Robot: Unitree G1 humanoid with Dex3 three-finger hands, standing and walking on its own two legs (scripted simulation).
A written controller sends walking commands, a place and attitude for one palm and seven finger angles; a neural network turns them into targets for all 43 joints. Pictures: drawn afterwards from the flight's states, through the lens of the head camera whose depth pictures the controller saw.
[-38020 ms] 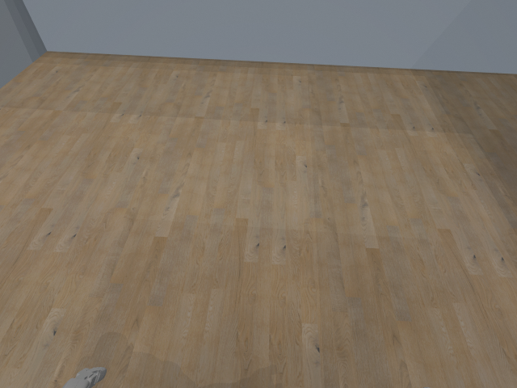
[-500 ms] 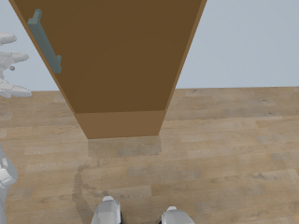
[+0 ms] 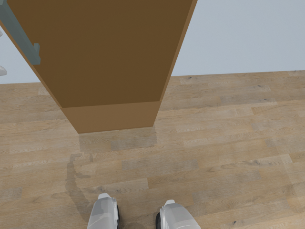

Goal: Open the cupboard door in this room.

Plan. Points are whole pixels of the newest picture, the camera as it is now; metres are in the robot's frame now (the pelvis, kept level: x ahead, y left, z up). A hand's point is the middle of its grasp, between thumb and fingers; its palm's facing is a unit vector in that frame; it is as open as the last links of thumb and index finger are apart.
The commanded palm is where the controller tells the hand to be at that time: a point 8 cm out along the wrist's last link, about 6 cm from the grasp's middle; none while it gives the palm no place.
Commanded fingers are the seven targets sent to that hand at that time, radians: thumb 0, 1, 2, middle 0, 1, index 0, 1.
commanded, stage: move the hooked fingers beside the handle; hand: left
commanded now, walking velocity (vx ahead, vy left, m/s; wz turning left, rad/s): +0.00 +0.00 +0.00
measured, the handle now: (21, 30) +0.55 +0.27 +0.11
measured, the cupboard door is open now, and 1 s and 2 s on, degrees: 0 0 0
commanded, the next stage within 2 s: slide the fingers in behind the handle in 0.62 s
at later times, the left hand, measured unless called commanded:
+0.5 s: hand out of the picture +0.50 +0.32 +0.12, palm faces +0.07 -1.00 +0.00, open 14.0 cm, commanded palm +0.49 +0.35 +0.11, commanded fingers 0.00 -0.50 0.30 -0.30 -1.20 -0.30 -1.20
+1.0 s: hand out of the picture +0.48 +0.30 +0.12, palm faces +0.06 -1.00 +0.01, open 14.0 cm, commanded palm +0.48 +0.34 +0.11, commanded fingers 0.00 -0.50 0.30 -0.30 -1.20 -0.30 -1.20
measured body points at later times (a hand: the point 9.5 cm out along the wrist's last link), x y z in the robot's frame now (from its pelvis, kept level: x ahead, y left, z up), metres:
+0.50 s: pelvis +0.01 +0.01 +0.00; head +0.14 +0.05 +0.43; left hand +0.49 +0.37 +0.12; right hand +0.02 -0.26 -0.09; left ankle +0.06 +0.12 -0.67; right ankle -0.02 -0.14 -0.67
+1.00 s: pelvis +0.00 +0.00 +0.00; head +0.12 +0.04 +0.44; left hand +0.47 +0.36 +0.13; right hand +0.02 -0.28 -0.09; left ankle +0.06 +0.12 -0.67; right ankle -0.02 -0.14 -0.67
